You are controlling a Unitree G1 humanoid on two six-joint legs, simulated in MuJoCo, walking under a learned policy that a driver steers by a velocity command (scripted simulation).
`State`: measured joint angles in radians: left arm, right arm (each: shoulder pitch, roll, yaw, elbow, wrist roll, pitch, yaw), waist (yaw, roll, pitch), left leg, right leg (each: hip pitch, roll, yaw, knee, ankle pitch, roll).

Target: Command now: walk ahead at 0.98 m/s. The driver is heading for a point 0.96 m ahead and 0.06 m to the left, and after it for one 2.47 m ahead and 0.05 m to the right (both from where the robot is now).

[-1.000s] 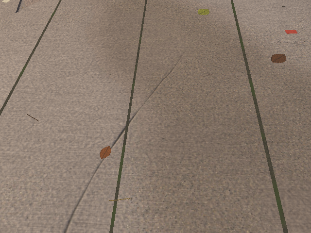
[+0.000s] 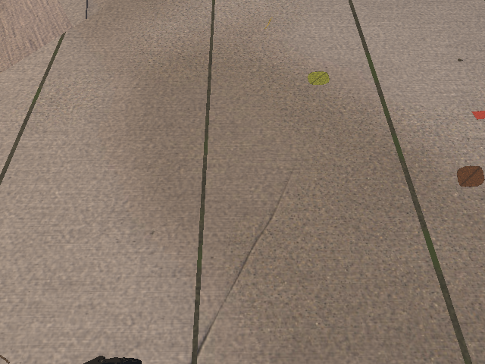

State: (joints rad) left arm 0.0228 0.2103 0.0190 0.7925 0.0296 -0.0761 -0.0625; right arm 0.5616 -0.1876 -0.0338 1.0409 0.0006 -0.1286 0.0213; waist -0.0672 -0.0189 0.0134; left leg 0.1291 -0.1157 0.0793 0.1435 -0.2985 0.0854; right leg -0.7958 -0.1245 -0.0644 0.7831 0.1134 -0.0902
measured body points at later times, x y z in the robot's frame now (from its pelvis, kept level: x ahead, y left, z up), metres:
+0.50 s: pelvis +0.48 -0.01 +0.00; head +0.51 -0.01 +0.44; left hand +0.37 +0.23 -0.14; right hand +0.73 -0.21 -0.08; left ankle +0.73 +0.13 -0.68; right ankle +0.32 -0.08 -0.73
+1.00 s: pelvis +0.95 +0.02 -0.01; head +0.99 +0.02 +0.44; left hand +1.19 +0.22 -0.09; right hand +0.86 -0.23 -0.14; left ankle +0.78 +0.09 -0.73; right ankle +1.18 -0.07 -0.71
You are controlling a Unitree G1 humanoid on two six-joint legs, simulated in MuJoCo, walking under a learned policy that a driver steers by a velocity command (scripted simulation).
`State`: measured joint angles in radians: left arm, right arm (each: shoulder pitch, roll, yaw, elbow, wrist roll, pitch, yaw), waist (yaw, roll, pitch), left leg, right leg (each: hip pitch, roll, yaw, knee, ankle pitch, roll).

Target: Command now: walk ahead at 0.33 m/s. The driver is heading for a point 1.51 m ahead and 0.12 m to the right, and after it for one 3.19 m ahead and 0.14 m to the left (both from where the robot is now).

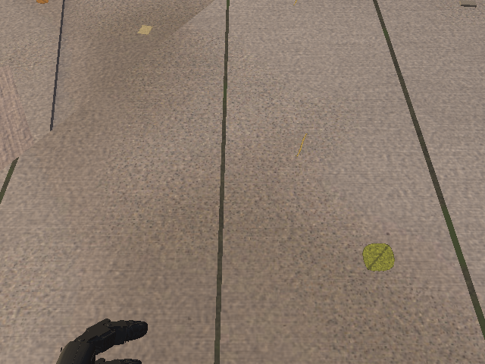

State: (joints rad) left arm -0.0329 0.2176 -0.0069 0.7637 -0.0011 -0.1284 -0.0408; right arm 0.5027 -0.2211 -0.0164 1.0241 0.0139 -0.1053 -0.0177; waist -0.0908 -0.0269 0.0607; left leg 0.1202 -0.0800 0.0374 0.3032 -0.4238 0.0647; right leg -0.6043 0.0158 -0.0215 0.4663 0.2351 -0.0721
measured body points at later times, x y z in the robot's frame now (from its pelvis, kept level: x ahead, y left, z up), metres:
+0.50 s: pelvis +0.16 +0.01 +0.01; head +0.16 +0.02 +0.46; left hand +0.26 +0.26 -0.13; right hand +0.24 -0.25 -0.12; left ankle +0.19 +0.15 -0.72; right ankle +0.22 -0.08 -0.72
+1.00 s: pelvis +0.20 +0.03 +0.01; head +0.21 +0.03 +0.46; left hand +0.28 +0.27 -0.14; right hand +0.23 -0.22 -0.14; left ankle +0.19 +0.15 -0.72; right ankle +0.22 -0.08 -0.72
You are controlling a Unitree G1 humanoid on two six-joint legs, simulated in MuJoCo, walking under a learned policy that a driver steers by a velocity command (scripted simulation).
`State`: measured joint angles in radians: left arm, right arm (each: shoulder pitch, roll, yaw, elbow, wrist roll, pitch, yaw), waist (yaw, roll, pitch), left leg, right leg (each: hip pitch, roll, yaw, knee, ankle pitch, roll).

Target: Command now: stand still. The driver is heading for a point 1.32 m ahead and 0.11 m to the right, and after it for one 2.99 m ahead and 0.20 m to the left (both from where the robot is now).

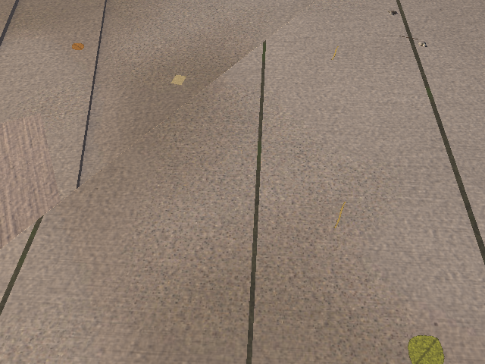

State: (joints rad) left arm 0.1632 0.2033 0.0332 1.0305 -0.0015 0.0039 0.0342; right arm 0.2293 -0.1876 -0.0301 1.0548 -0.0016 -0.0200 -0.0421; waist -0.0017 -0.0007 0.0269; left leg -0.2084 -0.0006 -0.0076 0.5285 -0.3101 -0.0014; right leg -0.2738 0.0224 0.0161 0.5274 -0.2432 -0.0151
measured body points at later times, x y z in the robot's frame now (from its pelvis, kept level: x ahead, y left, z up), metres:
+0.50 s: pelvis +0.00 +0.00 +0.00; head +0.01 +0.00 +0.45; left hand +0.04 +0.24 -0.15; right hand +0.00 -0.23 -0.16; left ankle -0.02 +0.12 -0.73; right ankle +0.02 -0.11 -0.73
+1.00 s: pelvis +0.00 +0.01 +0.00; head +0.02 +0.01 +0.45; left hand +0.03 +0.24 -0.16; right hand -0.01 -0.22 -0.16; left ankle -0.02 +0.12 -0.73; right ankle +0.02 -0.11 -0.73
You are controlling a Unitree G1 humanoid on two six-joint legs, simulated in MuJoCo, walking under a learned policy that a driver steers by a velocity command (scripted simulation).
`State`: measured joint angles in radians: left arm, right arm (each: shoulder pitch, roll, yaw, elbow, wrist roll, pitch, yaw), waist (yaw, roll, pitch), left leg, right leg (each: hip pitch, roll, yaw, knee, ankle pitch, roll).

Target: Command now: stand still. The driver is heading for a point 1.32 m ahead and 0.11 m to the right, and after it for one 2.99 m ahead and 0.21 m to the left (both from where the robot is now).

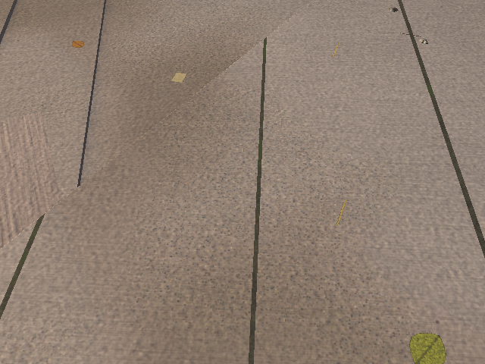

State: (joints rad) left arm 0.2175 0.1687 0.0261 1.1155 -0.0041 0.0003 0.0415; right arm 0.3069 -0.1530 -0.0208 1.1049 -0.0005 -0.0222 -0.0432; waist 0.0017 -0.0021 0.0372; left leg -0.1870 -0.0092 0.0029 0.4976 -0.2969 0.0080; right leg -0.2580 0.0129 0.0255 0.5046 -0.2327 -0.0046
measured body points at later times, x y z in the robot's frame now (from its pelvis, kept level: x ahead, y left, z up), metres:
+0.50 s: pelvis +0.00 +0.00 +0.00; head +0.02 +0.00 +0.45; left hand +0.02 +0.24 -0.16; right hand -0.01 -0.22 -0.16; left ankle -0.02 +0.11 -0.74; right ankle +0.02 -0.12 -0.74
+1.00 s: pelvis +0.07 -0.03 +0.00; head +0.07 -0.05 +0.45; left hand +0.16 +0.22 -0.12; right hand +0.01 -0.28 -0.15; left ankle -0.02 +0.11 -0.74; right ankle +0.09 -0.16 -0.72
